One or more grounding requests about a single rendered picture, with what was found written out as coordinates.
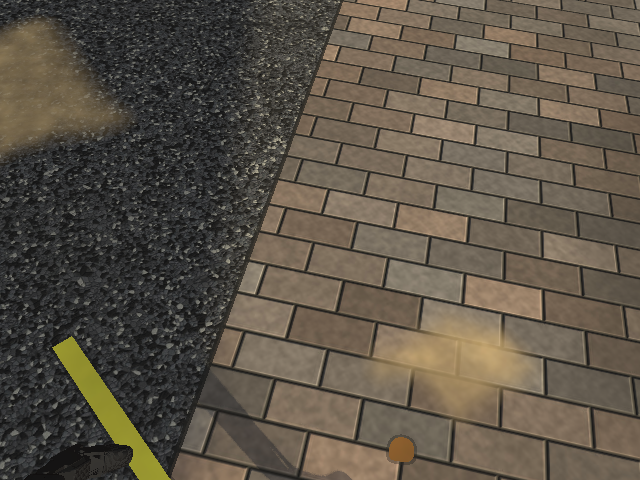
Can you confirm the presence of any robot left hand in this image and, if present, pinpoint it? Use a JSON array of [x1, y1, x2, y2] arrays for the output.
[[24, 444, 133, 480]]

